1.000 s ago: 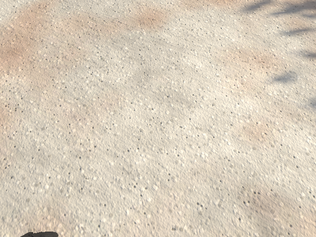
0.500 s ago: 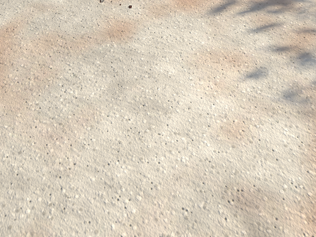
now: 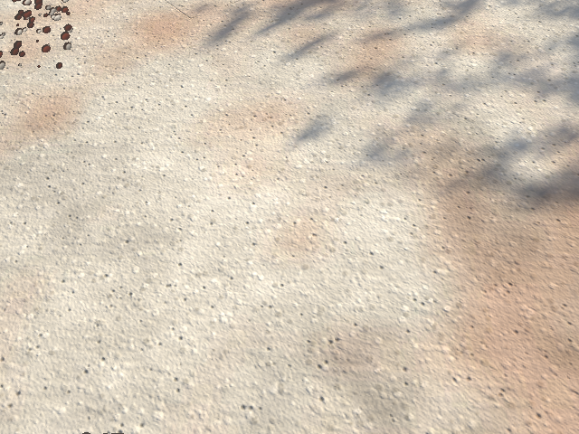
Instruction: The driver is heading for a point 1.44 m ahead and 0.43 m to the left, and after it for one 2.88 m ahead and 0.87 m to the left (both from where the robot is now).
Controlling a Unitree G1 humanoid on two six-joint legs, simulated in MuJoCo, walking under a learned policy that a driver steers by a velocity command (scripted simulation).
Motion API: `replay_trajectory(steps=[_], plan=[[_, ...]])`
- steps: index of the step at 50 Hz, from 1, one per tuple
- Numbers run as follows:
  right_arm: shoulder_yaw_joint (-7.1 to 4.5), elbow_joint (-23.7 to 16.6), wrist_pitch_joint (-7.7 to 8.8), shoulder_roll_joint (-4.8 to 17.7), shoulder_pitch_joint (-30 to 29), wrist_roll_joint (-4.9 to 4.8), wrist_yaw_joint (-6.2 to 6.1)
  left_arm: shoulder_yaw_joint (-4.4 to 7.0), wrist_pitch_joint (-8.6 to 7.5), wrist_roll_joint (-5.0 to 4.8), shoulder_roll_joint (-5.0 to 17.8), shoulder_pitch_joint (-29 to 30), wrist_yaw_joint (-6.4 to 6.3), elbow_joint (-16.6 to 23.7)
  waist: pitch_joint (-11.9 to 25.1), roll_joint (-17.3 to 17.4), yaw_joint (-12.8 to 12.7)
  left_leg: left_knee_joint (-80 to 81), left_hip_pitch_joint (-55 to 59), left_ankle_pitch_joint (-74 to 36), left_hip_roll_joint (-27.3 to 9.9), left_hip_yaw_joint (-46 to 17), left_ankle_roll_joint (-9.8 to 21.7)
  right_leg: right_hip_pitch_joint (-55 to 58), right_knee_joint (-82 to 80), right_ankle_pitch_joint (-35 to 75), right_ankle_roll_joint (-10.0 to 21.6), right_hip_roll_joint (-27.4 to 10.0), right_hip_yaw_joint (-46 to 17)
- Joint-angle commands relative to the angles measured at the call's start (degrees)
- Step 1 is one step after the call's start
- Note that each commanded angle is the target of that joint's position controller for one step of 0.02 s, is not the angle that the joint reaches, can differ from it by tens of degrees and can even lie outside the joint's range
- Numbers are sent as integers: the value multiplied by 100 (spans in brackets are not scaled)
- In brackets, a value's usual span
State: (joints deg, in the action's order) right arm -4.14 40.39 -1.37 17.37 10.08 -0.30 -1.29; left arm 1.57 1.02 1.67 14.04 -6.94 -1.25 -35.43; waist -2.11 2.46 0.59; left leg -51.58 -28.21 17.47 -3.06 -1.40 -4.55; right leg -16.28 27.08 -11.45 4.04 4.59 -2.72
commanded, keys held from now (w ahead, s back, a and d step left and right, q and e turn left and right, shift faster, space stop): q+shift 0.14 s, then w+q+shift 0.44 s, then w+e+shift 0.42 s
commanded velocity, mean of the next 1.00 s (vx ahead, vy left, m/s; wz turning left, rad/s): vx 0.63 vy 0.00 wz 0.35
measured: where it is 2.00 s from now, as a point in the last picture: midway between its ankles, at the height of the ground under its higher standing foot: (197, 163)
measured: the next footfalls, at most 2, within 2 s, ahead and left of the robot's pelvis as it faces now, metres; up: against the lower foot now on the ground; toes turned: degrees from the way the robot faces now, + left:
left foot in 0.28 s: -0.01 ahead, +0.13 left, +0.00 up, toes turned +16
right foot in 0.68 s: +0.45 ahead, +0.13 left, +0.00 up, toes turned +33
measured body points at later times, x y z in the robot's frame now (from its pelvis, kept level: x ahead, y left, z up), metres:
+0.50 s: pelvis +0.11 +0.09 +0.00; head +0.12 +0.13 +0.45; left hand +0.20 +0.40 -0.09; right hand +0.17 -0.19 -0.10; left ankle -0.05 +0.12 -0.74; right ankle +0.24 -0.03 -0.67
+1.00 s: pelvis +0.48 +0.25 +0.00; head +0.50 +0.26 +0.45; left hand +0.27 +0.45 -0.12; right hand +0.82 +0.19 -0.04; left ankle +0.57 +0.46 -0.70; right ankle +0.41 +0.11 -0.74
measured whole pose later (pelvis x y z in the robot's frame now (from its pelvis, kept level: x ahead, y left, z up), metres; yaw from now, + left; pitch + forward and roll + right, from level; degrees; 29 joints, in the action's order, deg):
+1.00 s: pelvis +0.48 +0.25 +0.00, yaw +23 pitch +2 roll -1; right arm 1.9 34.6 4.5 14.9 -2.9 2.9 3.4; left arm 3.5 -3.7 0.3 16.0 -34.0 0.8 -52.8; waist -0.3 0.5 -7.6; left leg -39.1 -36.8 5.2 -3.3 -3.4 -1.0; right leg 1.4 15.9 -18.5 4.4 6.3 -9.6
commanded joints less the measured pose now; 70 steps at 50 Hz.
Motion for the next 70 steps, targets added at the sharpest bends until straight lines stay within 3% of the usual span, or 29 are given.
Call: replay_trajectory(steps=[1, 7, 10, 13, 14, 15, 16, 18, 19, 20, 23, 29, 32, 34, 35, 36, 37, 39, 41, 44, 48, 53, 54, 55, 56, 57, 59, 64, 70], plan=[[-75, -516, 39, 599, -327, -89, 26, 279, -69, 61, 1028, 16, 12, 206, 249, -1077, -316, 416, 532, 255, -75, 60, 85, -4, -1062, -236, 934, -1638, -984], [-69, -621, 46, 532, -39, -131, 91, 378, 40, -87, 1079, 65, -76, 118, 346, -769, -274, 315, -7, 1001, -140, 172, 180, 1016, -643, 1748, 1151, -2221, -1091], [-57, -578, 33, 507, 198, -214, 202, 499, -34, -263, 1323, -93, -26, 86, 522, -880, -250, 702, 379, 1024, -100, 429, 564, 826, -1331, -1870, 921, -2290, -1177], [-126, 102, 108, 463, 1503, -244, 239, 483, -152, -370, 1133, 622, 65, 173, 332, -605, 541, 2210, 2258, 369, 269, 959, 1065, -423, -862, -2575, 346, -1764, -187], [-210, 500, 173, 604, 2374, -220, 200, 419, -209, -304, 793, 845, 77, 247, 289, 89, 827, 2616, 3255, 726, 109, 333, 1301, -1332, 610, -2341, 17, -1304, 496], [-317, 495, 291, 1091, 2822, -154, 159, 272, -323, -159, 273, 1074, 157, 439, 88, 1420, 864, 3181, 3993, 1574, -1185, -2084, 1853, -3054, 3266, -2188, -411, -587, 1067], [-301, 54, 490, 1260, 2335, -20, 250, 275, -568, -323, 413, 1341, 238, 772, 9, 1203, 725, 4255, 4029, 2916, -1751, -4600, 2661, -4340, 3835, -2089, -377, -59, 16], [-212, -169, 668, 916, 1675, -45, 230, 368, -868, -424, 893, 1173, 357, 641, -397, 325, 377, 4290, 4027, 2112, -1623, -3803, 2416, -4648, 3853, -914, -275, -574, -304], [-309, -40, 436, 1214, 1534, 272, 224, 292, -608, 394, 916, 904, 384, 298, -373, -47, 297, 4306, 3454, 1559, -1142, -2884, 2006, -4019, 3663, -534, -408, -797, 15], [-261, -64, 385, 1093, 1543, 216, 215, 305, -477, 460, 896, 752, 419, 275, -387, 41, 246, 4374, 3086, 1110, -779, -2477, 1839, -3484, 3407, -333, -522, -733, 171], [-150, 202, 420, 773, 1916, 80, 252, 211, -246, 172, 768, 920, 471, 320, -416, 263, 332, 4407, 2735, -29, -397, -2038, 1839, -3114, 3031, 15, -744, -614, 395], [-230, 423, 456, 989, 2094, 72, 142, 64, -315, 30, 765, 1883, 458, 729, -495, 612, 631, 4292, 2652, -1411, -492, -2233, 1845, -2376, 1221, 432, -706, -442, 456], [-194, 577, 582, 1087, 1771, 39, 123, 134, -369, 53, 934, 789, 338, 402, -17, 698, 99, 3782, 2738, -4407, -619, -1616, 1487, -529, 746, 394, -223, -137, 854], [-233, 672, 591, 1221, 1530, 189, 134, 346, -349, -20, 1317, -1546, 104, -252, 1105, 551, -1079, 1014, 2212, -5925, -319, -1000, 1246, 1878, 882, -367, 102, -44, 893], [-111, 560, 630, 712, 1637, 178, 125, 490, -399, 106, 1763, -2539, 18, -480, 1739, -371, -1344, -1229, 858, -4216, 196, -717, 1150, 3234, 665, -2570, 370, -1061, -685], [72, 313, 703, 12, 1741, 79, 238, 541, -435, 181, 2154, -2679, 75, -690, 1933, -2177, -979, -2784, -588, 582, 1282, -940, 983, 3518, -940, -4561, 939, -2194, -4323], [96, 218, 746, 254, 1297, 203, 255, 424, -420, 46, 1607, -1815, 177, -681, 904, -1712, -581, -2976, -1351, 439, 956, -990, 1150, 2831, -1593, -4018, 1056, -2203, -5392], [94, 115, 761, 594, 472, 335, 296, 365, -465, -28, 1075, -1379, 242, -678, 285, -347, -421, -2465, -1157, -272, 325, -638, 1094, 1691, -1317, -2557, 1178, -1808, -3742], [180, -136, 693, 431, 165, 467, 320, 238, -503, -1, 771, -1538, 224, -953, -34, -567, -114, -1875, -963, -49, 128, -579, 854, 881, -1400, -1719, 1147, -1365, -3004], [336, -499, 584, 293, -375, 507, 361, 257, -605, -96, 896, -1795, 155, -1140, -428, -694, 24, -830, -1152, 219, -122, -371, 494, 306, -1834, -1231, 1316, -1250, -2635], [517, -891, 614, 171, -1370, 282, 514, 403, -645, -131, 1180, -1582, 170, -1025, -504, -667, -144, 1315, 789, -1511, 164, 151, 269, -1004, -2426, -171, 973, -873, -1904], [244, -554, 640, 679, -378, 301, 246, 504, -616, -224, 1529, -1998, 205, -1215, 566, -223, 252, 2136, 2538, -1023, 602, 297, 464, 256, -73, 3331, 465, -780, -1564], [128, -371, 667, 880, 497, 328, 126, 518, -635, -223, 1549, -1915, 234, -1202, 1068, -197, 704, 2036, 3767, -727, 261, 76, 566, -357, 1336, 3093, 333, -526, -1425], [-58, -278, 671, 1376, 1704, 438, -24, 384, -702, -213, 1016, -1763, 225, -1034, 1854, 349, 1166, 2289, 4946, 1426, -1167, -1394, 781, -1175, 3227, 1223, 271, -191, -1010], [-108, -261, 613, 1691, 1646, 565, -38, 203, -651, -414, 318, -2168, 178, -766, 2302, 1486, 678, 3522, 5364, 3199, -2609, -4232, 1164, -2430, 4778, -1717, 195, 122, -455], [-112, -262, 567, 1314, 1073, 415, -32, 222, -547, -263, 701, -1834, 146, -744, 1622, 1192, 501, 3844, 4611, 3471, -2370, -4611, 1330, -2971, 5202, -1037, 267, -321, -289], [55, -195, 608, 534, 607, 360, 49, 266, -421, -92, 787, -1144, 264, -765, 494, 188, 368, 3744, 3374, 1411, -1791, -2531, 1188, -2922, 4867, -420, 231, -781, -188], [160, 416, 815, 106, 1018, 155, 149, 146, -96, 26, 331, -291, 524, -278, -105, 308, 19, 4057, 2737, -1417, -1290, -236, 828, -3183, 4573, -117, 136, -1092, 28], [101, 636, 910, 533, 997, 190, 89, -49, -122, -3, 448, 961, 751, 336, -607, -119, -144, 4515, 2219, -4152, -771, 1626, 585, -1921, 2049, 1202, 407, -648, 1197]])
